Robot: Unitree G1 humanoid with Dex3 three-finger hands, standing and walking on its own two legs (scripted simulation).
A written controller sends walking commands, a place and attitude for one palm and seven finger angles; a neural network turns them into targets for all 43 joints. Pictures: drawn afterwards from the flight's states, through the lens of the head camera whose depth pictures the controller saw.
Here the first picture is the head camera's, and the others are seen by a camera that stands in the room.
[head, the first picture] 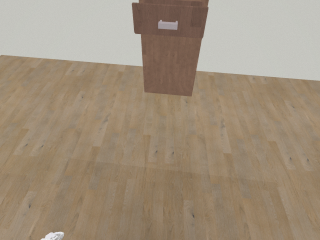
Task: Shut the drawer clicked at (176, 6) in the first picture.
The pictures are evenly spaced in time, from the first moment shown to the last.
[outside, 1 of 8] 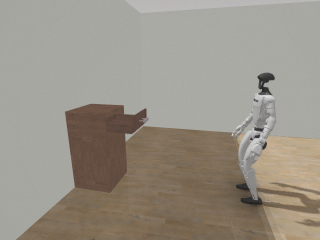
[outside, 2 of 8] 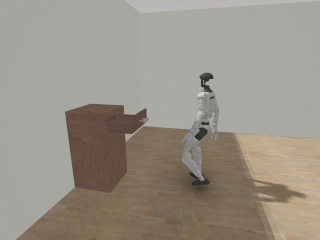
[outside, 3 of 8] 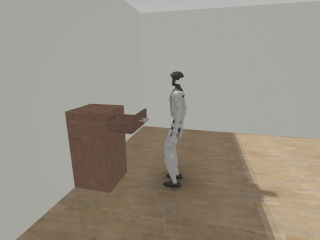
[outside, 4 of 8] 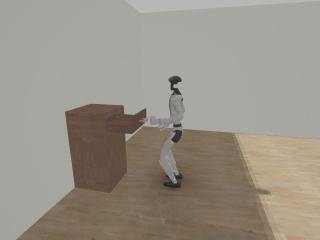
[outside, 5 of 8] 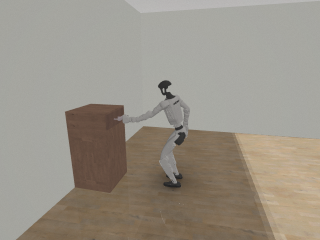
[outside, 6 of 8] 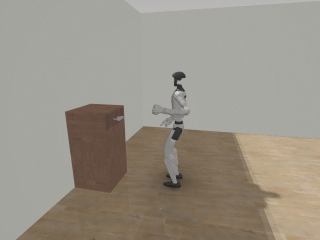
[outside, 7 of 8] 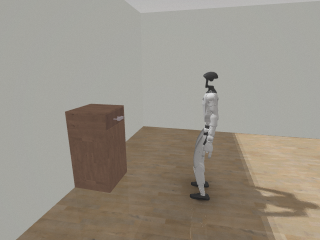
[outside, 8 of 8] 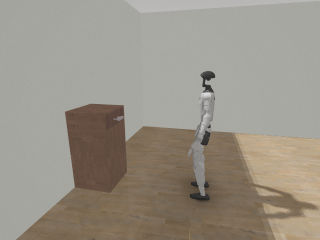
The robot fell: no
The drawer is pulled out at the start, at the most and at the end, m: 0.30 0.30 0.00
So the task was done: yes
